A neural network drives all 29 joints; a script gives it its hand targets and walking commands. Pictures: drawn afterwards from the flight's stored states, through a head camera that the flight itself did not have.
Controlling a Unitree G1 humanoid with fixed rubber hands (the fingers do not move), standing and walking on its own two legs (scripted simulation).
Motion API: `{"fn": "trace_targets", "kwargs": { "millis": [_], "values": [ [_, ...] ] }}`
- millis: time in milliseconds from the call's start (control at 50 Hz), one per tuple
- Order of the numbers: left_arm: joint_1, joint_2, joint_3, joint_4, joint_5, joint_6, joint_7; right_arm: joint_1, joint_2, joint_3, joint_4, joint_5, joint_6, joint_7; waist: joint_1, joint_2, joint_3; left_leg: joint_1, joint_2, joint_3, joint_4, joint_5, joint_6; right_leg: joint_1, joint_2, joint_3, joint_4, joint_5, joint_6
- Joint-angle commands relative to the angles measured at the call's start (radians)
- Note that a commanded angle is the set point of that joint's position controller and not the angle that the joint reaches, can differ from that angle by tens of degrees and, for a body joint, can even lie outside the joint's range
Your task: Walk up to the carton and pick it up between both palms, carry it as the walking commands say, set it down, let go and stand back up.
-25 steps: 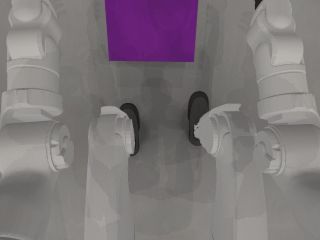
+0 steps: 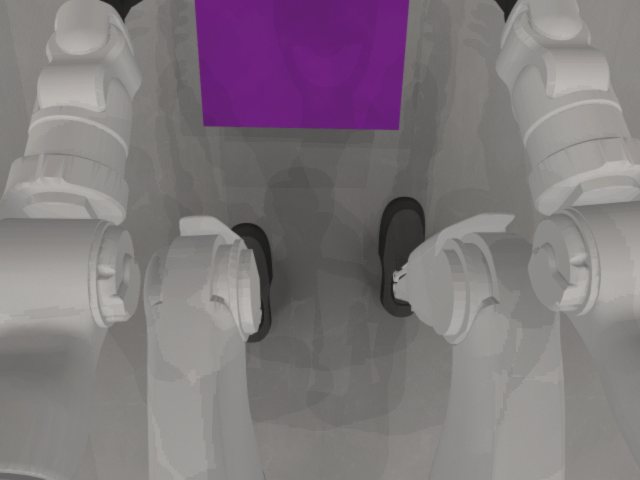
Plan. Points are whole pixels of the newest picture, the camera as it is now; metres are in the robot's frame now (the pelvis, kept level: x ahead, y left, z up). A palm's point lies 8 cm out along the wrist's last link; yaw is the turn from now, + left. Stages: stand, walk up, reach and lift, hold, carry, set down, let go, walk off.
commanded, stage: reach and lift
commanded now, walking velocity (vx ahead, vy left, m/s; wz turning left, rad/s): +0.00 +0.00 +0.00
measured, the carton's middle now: (302, 37) +0.52 +0.03 -0.34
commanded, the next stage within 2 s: none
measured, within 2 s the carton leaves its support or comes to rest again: neither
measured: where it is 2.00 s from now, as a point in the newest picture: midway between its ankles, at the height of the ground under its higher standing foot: (325, 289)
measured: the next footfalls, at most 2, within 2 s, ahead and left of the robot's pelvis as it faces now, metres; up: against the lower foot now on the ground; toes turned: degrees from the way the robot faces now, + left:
none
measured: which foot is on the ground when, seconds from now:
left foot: down 0.00-1.00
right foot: down 0.00-1.00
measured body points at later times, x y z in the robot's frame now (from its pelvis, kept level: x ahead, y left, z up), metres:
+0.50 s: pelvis +0.01 +0.00 -0.04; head +0.40 +0.03 +0.16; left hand +0.54 +0.22 -0.28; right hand +0.57 -0.17 -0.25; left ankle +0.11 +0.12 -0.38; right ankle +0.16 -0.13 -0.38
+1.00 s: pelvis +0.01 +0.00 -0.04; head +0.40 +0.03 +0.16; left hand +0.55 +0.19 -0.27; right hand +0.57 -0.14 -0.25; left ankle +0.11 +0.12 -0.38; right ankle +0.16 -0.13 -0.38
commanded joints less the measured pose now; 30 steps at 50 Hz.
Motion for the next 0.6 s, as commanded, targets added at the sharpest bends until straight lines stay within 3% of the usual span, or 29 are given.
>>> {"fn": "trace_targets", "kwargs": {
  "millis": [0, 40, 100, 240, 320, 580],
  "values": [
    [-0.408, 0.178, -0.041, -0.210, -0.093, -0.063, 0.002, -0.256, -0.060, 0.103, -0.125, 0.145, -0.076, 0.012, 0.069, 0.057, -1.565, 0.477, -0.007, 0.060, -0.145, 0.331, -0.011, 0.679, 0.042, -0.014, 0.022, 0.283, 0.007],
    [-0.366, 0.169, -0.041, -0.155, -0.071, -0.061, -0.002, -0.188, -0.029, 0.114, 0.011, 0.155, -0.064, 0.030, 0.082, 0.070, -1.441, 0.435, -0.007, 0.056, -0.132, 0.312, -0.012, 0.598, 0.042, -0.006, 0.036, 0.252, 0.008],
    [-0.350, 0.145, -0.053, -0.111, -0.049, -0.073, -0.014, -0.180, -0.028, 0.099, 0.091, 0.139, -0.073, 0.049, 0.078, 0.090, -1.263, 0.353, -0.007, 0.039, -0.113, 0.286, -0.016, 0.470, 0.039, 0.013, 0.051, 0.216, 0.007],
    [-0.369, 0.091, -0.095, -0.096, -0.088, -0.093, -0.030, -0.271, -0.065, 0.080, -0.002, 0.154, -0.133, 0.051, 0.047, 0.094, -1.326, 0.352, -0.007, 0.023, -0.054, 0.402, -0.026, 0.496, 0.039, 0.006, 0.110, 0.348, 0.004],
    [-0.349, 0.081, -0.109, -0.126, -0.116, -0.094, -0.025, -0.217, -0.052, 0.094, 0.034, 0.171, -0.133, 0.046, 0.050, 0.098, -1.433, 0.403, -0.009, 0.037, -0.039, 0.456, -0.034, 0.556, 0.040, -0.003, 0.130, 0.403, 0.000],
    [-0.342, 0.032, -0.133, -0.100, -0.130, -0.083, -0.033, -0.225, -0.015, 0.097, 0.080, 0.152, -0.124, 0.051, 0.049, 0.084, -1.326, 0.330, -0.013, 0.049, -0.060, 0.372, -0.030, 0.512, 0.046, -0.008, 0.112, 0.326, -0.003]
  ]
}}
